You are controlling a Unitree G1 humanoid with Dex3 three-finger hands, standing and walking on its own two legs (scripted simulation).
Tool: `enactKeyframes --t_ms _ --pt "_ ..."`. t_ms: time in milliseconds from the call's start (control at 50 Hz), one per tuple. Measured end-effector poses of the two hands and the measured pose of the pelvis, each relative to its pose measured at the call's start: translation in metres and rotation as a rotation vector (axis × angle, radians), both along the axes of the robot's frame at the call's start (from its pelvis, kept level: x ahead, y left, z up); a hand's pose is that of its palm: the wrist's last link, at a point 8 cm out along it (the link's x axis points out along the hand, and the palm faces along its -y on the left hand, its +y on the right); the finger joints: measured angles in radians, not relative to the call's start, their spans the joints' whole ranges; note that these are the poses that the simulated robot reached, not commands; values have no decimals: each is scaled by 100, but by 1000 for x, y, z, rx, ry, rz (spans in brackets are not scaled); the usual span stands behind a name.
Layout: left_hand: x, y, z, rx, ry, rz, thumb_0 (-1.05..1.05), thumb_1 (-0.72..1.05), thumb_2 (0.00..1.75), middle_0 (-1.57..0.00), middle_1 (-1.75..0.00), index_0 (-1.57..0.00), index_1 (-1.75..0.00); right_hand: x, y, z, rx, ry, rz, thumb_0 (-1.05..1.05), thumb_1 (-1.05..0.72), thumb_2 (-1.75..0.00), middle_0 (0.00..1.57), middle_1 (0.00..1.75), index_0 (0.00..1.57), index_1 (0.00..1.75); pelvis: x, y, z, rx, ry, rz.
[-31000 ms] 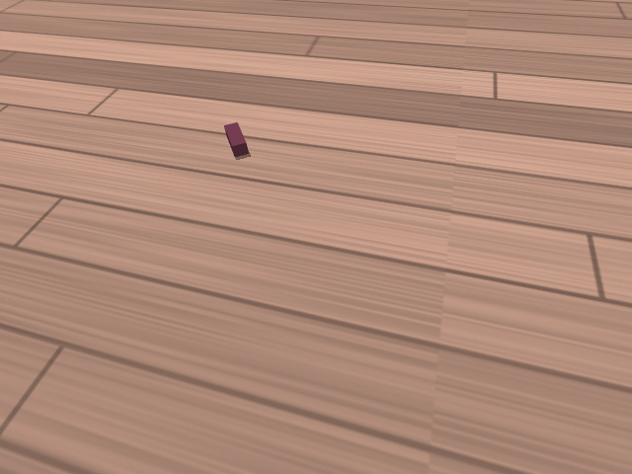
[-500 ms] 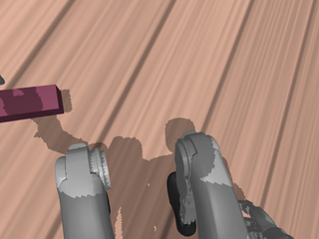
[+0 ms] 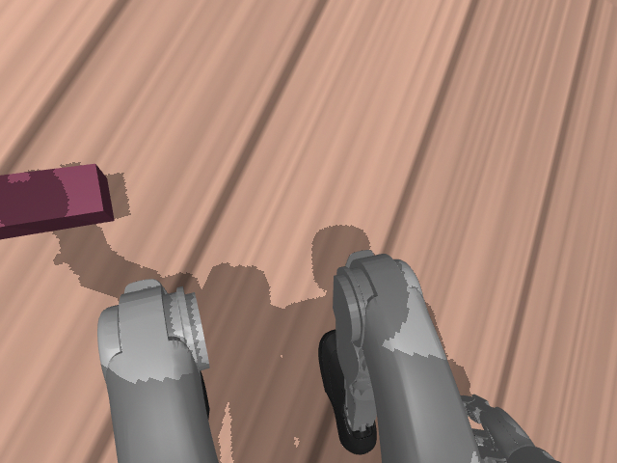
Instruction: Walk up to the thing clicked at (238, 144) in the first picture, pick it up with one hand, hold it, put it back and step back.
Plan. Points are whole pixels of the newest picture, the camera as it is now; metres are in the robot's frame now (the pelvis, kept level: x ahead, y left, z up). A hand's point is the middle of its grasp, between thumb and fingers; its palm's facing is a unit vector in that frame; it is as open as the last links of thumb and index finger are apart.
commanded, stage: rise first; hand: left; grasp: from above
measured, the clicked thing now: (33, 203) +0.45 +0.37 -0.28
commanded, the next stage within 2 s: approach in 0.66 s
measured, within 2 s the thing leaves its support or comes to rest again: neither
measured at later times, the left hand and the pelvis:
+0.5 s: hand out of the picture +0.40 +0.40 -0.15, palm faces -0.45 -0.11 -0.89, open 14.1 cm; pelvis +0.00 +0.00 +0.00, yaw +0 degrees
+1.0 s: hand out of the picture +0.42 +0.37 -0.15, palm faces -0.44 -0.07 -0.90, open 14.0 cm; pelvis +0.00 +0.00 +0.00, yaw +1 degrees
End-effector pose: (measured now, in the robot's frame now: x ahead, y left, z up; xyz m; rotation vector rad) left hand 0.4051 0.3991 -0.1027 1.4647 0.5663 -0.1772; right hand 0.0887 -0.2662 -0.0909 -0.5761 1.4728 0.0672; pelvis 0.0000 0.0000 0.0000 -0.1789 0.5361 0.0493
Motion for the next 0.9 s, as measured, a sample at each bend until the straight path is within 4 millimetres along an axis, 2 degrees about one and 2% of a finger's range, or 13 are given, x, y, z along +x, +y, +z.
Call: enactKeyframes --t_ms 360,700,900 --pt "-3 -3 8 7 0 -11 0 -55 102 -9 -105 -8 -106 12 4 4 11 -57 3 0 -91 -90 20 30 21 30 -3 1 4 0 -1 6" --pt "-1 0 2 5 9 -12 0 -55 102 -9 -105 -8 -106 -4 4 5 3 -24 0 0 -91 -90 20 30 21 30 -4 2 2 -4 -7 4" --pt "5 -9 3 14 -3 -47 0 -54 102 -10 -104 -8 -105 -3 6 5 9 -33 -16 0 -90 -89 20 30 21 30 -3 3 2 -4 2 7"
